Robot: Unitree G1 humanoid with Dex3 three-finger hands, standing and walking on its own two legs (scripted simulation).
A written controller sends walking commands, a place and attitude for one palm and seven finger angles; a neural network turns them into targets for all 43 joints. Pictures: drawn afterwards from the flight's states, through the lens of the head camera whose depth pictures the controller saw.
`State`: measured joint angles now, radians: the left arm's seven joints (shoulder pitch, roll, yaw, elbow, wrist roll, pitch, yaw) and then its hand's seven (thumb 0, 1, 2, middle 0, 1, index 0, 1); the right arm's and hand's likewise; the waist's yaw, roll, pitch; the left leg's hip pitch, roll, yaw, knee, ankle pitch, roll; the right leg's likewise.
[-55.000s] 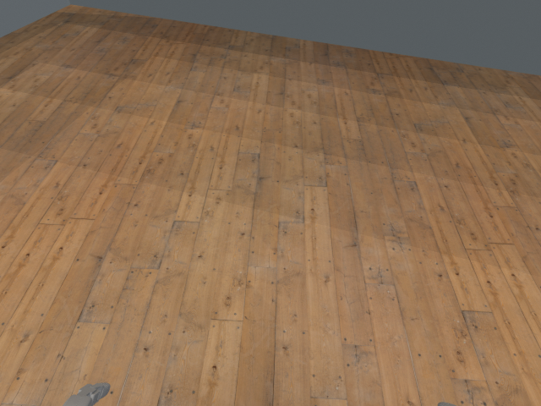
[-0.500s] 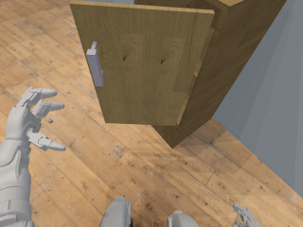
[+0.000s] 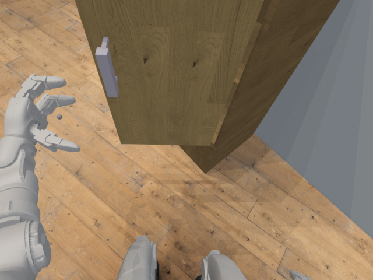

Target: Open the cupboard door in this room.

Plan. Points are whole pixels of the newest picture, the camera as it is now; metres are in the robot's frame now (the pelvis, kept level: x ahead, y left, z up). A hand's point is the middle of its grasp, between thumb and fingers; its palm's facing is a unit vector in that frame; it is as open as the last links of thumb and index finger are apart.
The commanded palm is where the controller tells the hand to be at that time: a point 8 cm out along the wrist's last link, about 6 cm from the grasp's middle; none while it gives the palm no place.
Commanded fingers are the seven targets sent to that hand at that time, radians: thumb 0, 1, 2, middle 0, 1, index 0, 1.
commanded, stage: move the hooked fingers beside the handle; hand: left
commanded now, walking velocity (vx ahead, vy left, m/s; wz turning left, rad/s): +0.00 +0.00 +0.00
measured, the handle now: (109, 68) +0.58 +0.20 +0.06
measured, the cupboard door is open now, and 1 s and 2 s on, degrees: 51 51 51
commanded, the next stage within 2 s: slide the fingers in behind the handle in 1.38 s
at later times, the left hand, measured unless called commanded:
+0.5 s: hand (72, 85) +0.51 +0.27 +0.07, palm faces +0.06 -1.00 -0.01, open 14.0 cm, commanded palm +0.50 +0.30 +0.06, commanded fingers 0.00 -0.50 0.30 -0.30 -1.20 -0.30 -1.20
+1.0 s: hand (68, 87) +0.50 +0.27 +0.07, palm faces +0.04 -1.00 -0.02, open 14.0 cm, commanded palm +0.49 +0.30 +0.05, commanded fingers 0.00 -0.50 0.30 -0.30 -1.20 -0.30 -1.20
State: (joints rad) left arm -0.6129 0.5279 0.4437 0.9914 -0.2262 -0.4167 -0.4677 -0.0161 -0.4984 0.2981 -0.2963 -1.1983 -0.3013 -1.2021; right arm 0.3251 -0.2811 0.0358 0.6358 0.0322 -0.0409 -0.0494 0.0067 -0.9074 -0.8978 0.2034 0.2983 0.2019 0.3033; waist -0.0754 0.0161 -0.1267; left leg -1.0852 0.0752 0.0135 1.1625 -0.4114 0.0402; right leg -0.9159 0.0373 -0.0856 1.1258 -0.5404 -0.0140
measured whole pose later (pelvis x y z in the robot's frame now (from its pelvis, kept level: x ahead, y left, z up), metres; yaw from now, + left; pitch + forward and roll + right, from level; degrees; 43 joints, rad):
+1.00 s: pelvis +0.02 +0.00 -0.01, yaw -2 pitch +24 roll -6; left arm -0.83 0.67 0.49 1.15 -0.14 -0.38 -0.44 -0.02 -0.50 0.30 -0.30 -1.20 -0.30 -1.20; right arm 0.36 -0.27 0.05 0.64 0.02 0.07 -0.02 0.00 -0.91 -0.90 0.20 0.30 0.20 0.30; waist -0.14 0.03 -0.13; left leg -1.18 0.10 0.00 1.20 -0.44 0.04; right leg -1.00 0.06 -0.09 1.13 -0.55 -0.01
